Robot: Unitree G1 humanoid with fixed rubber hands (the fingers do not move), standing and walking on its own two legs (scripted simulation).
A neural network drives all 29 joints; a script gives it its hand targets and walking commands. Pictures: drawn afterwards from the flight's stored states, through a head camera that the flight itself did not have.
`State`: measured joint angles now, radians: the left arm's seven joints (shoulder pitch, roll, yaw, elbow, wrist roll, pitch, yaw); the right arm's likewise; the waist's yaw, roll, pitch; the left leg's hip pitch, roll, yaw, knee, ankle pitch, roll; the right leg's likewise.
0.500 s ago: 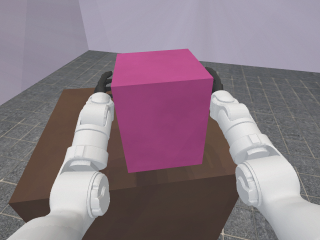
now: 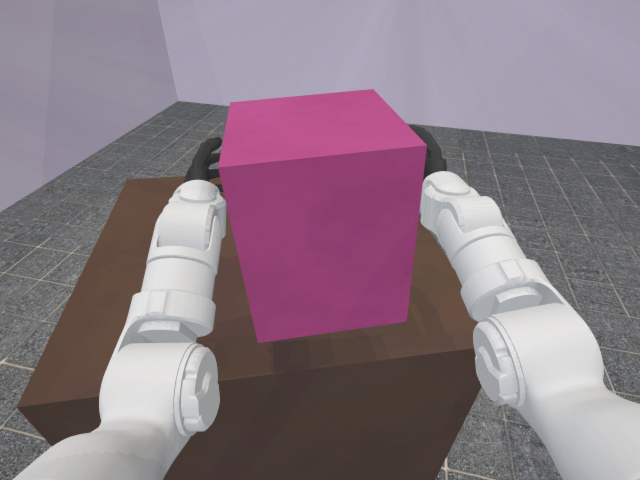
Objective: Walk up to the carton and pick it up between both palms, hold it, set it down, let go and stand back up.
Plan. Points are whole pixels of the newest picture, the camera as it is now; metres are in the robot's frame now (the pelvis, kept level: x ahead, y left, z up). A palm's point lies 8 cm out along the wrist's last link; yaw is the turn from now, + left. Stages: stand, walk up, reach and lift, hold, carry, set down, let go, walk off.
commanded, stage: hold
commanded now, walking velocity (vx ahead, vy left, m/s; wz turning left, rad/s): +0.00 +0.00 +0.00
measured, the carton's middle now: (317, 211) +0.41 +0.00 +0.19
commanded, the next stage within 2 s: none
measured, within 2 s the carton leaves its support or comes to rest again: neither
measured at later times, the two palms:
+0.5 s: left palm (195, 186) +0.38 +0.15 +0.24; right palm (434, 172) +0.39 -0.14 +0.25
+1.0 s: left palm (195, 187) +0.38 +0.15 +0.24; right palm (435, 171) +0.39 -0.14 +0.26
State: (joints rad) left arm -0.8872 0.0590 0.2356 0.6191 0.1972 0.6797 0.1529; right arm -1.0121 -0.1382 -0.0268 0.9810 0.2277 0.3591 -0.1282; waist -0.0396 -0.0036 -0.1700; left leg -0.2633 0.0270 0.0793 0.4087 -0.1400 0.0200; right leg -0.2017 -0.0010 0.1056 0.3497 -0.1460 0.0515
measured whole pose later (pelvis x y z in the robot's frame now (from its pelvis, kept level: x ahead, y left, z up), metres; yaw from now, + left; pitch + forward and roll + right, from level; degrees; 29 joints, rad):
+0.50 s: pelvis +0.00 +0.00 +0.00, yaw +0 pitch +0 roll -1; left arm -0.89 0.06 0.24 0.56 0.20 0.76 0.14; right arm -1.01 -0.15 -0.01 0.91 0.25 0.46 -0.15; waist -0.04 0.00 -0.20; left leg -0.26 0.03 0.08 0.41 -0.14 0.02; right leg -0.20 0.00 0.11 0.35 -0.15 0.05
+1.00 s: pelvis +0.00 +0.00 +0.00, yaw +0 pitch +0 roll -1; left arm -0.89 0.06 0.24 0.56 0.20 0.76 0.13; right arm -1.02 -0.15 -0.01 0.90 0.25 0.48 -0.15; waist -0.04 0.00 -0.20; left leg -0.26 0.03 0.08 0.41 -0.14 0.02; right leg -0.20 0.00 0.11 0.35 -0.15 0.05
